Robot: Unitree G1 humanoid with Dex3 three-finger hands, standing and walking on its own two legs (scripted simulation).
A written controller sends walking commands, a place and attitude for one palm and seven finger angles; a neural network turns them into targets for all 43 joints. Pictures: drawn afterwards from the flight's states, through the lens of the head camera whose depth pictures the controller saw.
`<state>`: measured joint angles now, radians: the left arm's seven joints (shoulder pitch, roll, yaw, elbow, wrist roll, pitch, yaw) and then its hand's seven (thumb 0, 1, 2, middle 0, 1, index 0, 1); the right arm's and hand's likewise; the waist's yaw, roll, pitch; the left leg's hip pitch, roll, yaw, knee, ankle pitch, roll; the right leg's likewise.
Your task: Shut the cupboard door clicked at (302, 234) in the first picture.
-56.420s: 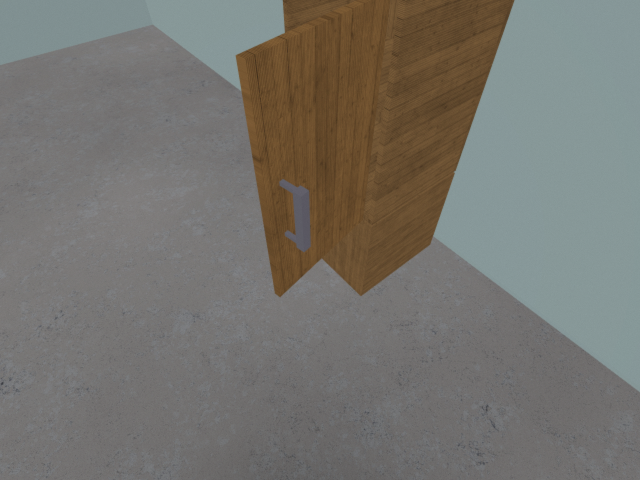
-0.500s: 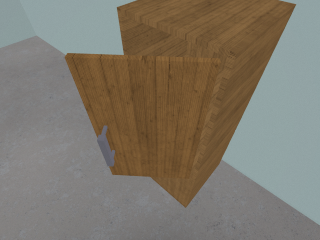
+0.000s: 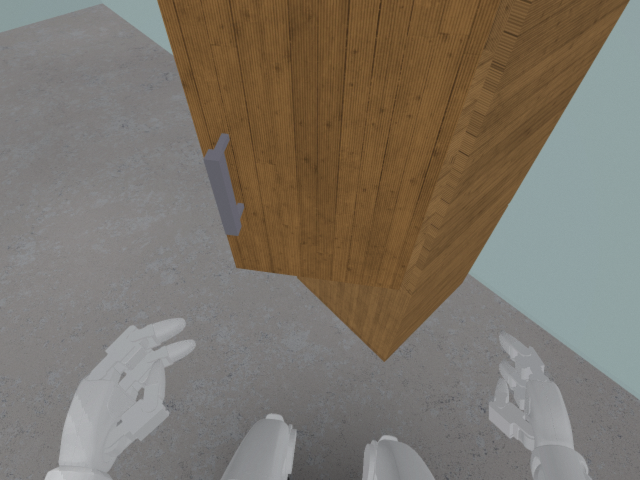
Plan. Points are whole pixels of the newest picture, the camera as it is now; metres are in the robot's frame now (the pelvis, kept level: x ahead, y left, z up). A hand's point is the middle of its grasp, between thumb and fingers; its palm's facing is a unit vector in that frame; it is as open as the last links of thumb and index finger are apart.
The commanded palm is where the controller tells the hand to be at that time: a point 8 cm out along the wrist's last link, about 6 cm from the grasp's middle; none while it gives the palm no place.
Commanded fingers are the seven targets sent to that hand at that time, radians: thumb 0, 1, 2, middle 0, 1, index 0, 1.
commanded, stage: raise the hand and make a fist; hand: left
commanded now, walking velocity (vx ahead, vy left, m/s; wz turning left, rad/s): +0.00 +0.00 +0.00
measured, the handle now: (228, 187) +0.50 +0.20 +0.05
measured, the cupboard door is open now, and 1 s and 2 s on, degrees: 39 39 39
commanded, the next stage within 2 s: bring the fist close to the handle in 1.44 s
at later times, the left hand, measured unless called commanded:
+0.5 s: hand (154, 362) +0.23 +0.21 +0.05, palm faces -0.04 -1.00 -0.03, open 3.6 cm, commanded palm +0.21 +0.26 +0.05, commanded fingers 0.00 0.90 0.90 -1.10 -1.28 -1.10 -1.28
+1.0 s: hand (141, 350) +0.24 +0.23 +0.05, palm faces -0.04 -1.00 -0.04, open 3.1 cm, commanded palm +0.22 +0.28 +0.05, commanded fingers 0.00 0.90 0.90 -1.30 -1.50 -1.30 -1.50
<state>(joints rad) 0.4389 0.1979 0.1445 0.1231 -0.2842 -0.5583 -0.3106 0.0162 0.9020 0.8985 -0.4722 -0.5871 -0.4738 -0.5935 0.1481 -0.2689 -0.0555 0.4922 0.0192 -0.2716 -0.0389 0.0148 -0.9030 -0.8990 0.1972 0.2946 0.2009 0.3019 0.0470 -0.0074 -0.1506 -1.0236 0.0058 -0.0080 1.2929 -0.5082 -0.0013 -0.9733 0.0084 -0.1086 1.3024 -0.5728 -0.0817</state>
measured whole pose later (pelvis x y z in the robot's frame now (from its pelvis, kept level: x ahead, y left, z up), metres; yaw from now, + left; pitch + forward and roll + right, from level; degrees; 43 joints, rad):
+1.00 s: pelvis +0.02 +0.05 +0.00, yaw -1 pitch +18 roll -4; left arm 0.40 0.25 0.14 -0.04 -0.27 -0.41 -0.27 0.02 0.90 0.90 -1.29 -1.48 -1.29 -1.48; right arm 0.22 -0.23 0.03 0.47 0.01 -0.16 -0.03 0.02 -0.90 -0.90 0.20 0.30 0.21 0.30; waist 0.01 0.04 -0.18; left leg -1.08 0.00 -0.01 1.30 -0.53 0.06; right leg -0.99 0.01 -0.11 1.24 -0.56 -0.02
